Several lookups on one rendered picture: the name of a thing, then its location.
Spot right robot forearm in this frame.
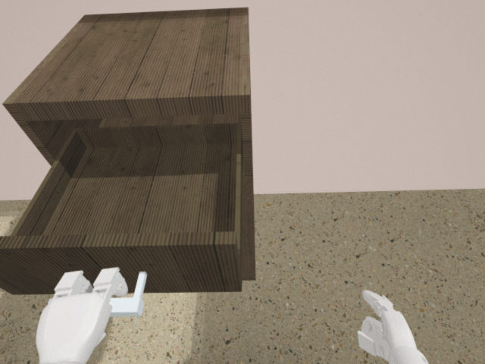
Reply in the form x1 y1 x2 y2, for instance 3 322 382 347
389 346 428 364

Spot cabinet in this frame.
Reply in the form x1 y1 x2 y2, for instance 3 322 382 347
2 8 256 281

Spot drawer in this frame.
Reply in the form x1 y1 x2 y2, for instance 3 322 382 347
0 123 243 295

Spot right robot hand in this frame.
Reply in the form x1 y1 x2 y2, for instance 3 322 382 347
358 290 417 362

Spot left robot hand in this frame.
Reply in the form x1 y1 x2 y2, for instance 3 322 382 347
36 267 128 364

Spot handle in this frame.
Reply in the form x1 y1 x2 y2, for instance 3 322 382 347
48 271 147 317

